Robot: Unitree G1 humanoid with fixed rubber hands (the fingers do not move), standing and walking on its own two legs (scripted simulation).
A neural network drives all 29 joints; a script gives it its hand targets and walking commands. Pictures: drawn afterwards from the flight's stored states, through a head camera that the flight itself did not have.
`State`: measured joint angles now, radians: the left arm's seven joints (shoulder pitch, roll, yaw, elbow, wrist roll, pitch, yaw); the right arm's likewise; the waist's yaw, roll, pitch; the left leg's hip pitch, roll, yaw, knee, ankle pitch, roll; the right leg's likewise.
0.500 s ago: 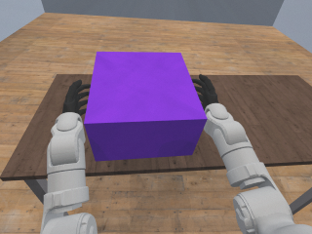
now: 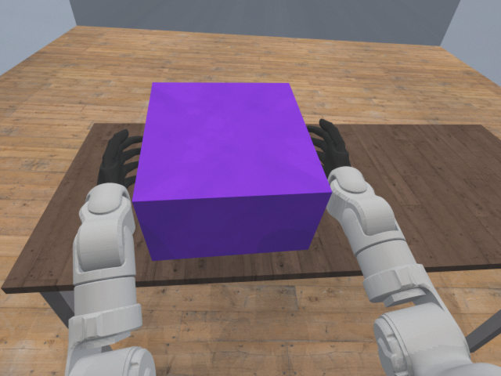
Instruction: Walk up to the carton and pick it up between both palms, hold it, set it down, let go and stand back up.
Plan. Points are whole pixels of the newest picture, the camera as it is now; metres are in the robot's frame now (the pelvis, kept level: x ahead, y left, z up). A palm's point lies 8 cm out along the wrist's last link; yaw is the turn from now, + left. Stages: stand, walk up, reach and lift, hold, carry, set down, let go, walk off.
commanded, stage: hold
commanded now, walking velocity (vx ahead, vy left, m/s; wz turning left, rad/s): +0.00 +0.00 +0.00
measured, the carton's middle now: (227, 162) +0.40 +0.01 +0.16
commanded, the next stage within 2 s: none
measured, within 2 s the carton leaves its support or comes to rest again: neither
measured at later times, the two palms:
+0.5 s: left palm (116, 184) +0.35 +0.17 +0.18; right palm (334, 170) +0.36 -0.16 +0.18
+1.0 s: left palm (116, 182) +0.35 +0.17 +0.18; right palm (335, 165) +0.36 -0.16 +0.19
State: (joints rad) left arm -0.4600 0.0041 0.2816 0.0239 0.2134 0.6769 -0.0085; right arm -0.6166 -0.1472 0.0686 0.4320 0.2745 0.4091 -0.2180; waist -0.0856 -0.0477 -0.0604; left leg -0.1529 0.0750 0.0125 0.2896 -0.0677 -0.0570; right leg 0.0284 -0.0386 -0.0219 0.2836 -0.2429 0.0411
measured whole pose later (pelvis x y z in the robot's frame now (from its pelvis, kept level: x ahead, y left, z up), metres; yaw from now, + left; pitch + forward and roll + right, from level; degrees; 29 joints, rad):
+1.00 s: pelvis +0.00 +0.00 +0.00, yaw +0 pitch -3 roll +0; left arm -0.48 0.01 0.27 0.05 0.20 0.68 0.01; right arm -0.64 -0.15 0.06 0.47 0.27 0.41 -0.20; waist -0.08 -0.04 -0.08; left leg -0.17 0.08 0.01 0.29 -0.06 -0.06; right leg 0.01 -0.04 -0.02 0.28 -0.24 0.04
